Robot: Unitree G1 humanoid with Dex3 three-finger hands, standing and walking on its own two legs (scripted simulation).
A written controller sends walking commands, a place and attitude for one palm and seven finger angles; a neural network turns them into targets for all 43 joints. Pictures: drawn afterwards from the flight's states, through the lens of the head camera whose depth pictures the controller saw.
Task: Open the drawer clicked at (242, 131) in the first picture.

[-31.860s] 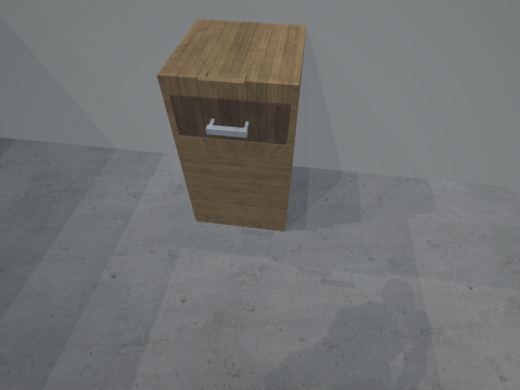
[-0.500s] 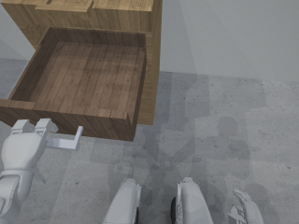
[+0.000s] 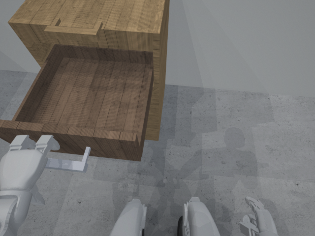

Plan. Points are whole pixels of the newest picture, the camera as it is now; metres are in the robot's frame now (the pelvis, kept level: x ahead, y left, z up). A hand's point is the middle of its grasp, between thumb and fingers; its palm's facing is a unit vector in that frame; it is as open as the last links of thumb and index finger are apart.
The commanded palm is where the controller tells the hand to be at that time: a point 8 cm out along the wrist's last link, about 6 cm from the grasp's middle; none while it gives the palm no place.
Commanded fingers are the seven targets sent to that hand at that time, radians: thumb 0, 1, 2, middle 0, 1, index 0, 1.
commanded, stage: lift the hand off the handle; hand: left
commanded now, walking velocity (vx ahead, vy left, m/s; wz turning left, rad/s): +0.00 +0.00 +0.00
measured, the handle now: (63, 156) +0.30 +0.28 -0.04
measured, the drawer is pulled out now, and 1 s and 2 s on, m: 0.29 0.29 0.29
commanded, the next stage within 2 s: draw the hand back to the body in 1.66 s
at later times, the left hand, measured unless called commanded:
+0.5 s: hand (27, 164) +0.25 +0.32 +0.03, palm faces -0.03 +0.00 -1.00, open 13.5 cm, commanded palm +0.24 +0.31 +0.08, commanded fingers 0.00 -0.50 0.30 -0.30 -1.20 -0.30 -1.20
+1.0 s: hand (12, 154) +0.26 +0.33 +0.07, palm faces -0.05 +0.00 -1.00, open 13.8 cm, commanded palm +0.25 +0.32 +0.12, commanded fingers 0.00 -0.50 0.30 -0.30 -1.20 -0.30 -1.20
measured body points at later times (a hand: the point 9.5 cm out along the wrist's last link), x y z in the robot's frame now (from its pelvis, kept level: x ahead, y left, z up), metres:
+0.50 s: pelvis +0.02 +0.00 +0.03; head +0.11 +0.00 +0.48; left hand +0.25 +0.32 +0.09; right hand +0.20 -0.25 -0.08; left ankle +0.02 +0.12 -0.62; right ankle +0.07 -0.12 -0.62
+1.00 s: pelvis +0.03 +0.00 +0.06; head +0.10 -0.01 +0.50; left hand +0.26 +0.33 +0.13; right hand +0.21 -0.25 -0.05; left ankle +0.02 +0.12 -0.62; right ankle +0.07 -0.12 -0.62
